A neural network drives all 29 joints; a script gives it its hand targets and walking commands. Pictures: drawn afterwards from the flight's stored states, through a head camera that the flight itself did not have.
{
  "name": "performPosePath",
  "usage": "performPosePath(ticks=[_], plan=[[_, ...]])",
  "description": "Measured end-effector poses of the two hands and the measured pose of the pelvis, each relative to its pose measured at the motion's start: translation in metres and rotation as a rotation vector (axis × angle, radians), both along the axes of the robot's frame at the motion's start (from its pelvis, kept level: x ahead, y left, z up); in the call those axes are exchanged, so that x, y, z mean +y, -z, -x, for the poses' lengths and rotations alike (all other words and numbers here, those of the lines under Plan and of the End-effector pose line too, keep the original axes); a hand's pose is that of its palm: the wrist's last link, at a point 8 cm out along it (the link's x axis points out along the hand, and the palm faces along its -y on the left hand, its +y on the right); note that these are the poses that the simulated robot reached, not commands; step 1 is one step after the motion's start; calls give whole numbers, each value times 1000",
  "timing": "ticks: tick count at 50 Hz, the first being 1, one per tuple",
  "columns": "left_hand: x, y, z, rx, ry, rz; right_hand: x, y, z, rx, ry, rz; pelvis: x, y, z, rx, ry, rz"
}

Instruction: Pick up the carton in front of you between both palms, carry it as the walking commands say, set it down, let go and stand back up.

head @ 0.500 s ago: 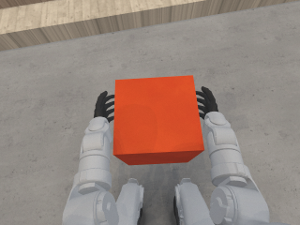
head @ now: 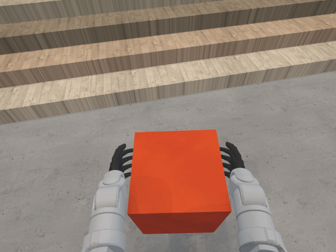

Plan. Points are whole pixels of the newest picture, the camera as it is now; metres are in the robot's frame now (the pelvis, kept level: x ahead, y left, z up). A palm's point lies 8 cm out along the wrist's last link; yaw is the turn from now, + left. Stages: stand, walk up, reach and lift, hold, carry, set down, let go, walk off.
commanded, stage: reach and lift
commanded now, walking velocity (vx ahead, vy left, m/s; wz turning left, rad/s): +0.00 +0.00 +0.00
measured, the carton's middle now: (176, 185) +0.31 +0.00 -0.07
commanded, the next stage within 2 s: hold in 1.12 s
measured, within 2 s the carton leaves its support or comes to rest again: neither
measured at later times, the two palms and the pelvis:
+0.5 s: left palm (113, 170) +0.29 +0.15 +0.05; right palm (243, 168) +0.29 -0.15 +0.05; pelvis -0.01 +0.00 +0.02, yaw +0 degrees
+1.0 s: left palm (113, 165) +0.30 +0.15 +0.06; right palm (243, 163) +0.30 -0.15 +0.06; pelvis +0.01 +0.00 +0.02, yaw +0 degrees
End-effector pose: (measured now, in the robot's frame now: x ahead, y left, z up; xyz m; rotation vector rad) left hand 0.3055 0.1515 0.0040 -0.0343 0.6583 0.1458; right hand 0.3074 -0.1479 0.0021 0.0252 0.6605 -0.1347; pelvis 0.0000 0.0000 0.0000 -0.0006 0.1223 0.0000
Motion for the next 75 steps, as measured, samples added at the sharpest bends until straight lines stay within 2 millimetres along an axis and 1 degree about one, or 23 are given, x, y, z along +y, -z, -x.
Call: performPosePath(ticks=[6, 10, 17, 24, 39, 52, 58, 65, 75], plan=[[-1, -31, 6, -14, 26, -23, -1, -32, 9, -14, -5, 22, 1, -12, -2, -108, -1, 1], [-2, -40, 9, -1, 36, -28, -2, -40, 14, 0, -5, 24, 1, -15, 1, -160, -1, 1], [-3, -40, 14, 19, 35, -26, -3, -40, 19, 20, -3, 21, 1, -15, 10, -197, 0, 1], [-2, -43, 13, 5, 27, -23, -3, -43, 16, 6, -4, 17, 0, -16, 13, -205, -1, -1], [-3, -50, 5, 7, 43, -49, -3, -51, 8, 8, -27, 46, -1, -21, -2, -210, -4, -1], [-2, -55, 6, 10, 52, -57, -2, -55, 9, 11, -33, 56, 0, -23, -10, -221, -4, -1], [-2, -59, 8, 4, 50, -56, -1, -59, 11, 5, -31, 54, 0, -23, -8, -229, -3, -1], [-1, -73, 15, -21, 46, -55, -1, -73, 17, -21, -32, 52, 0, -25, -7, -249, -2, 0], [-1, -71, 22, 0, 37, -43, -1, -71, 23, 1, -27, 41, -1, -22, 4, -270, -4, -1]])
